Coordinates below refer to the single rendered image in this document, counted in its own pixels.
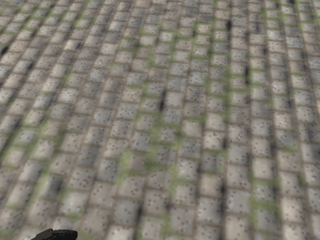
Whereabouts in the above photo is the robot left hand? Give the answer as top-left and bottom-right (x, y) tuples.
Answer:
(31, 228), (78, 240)

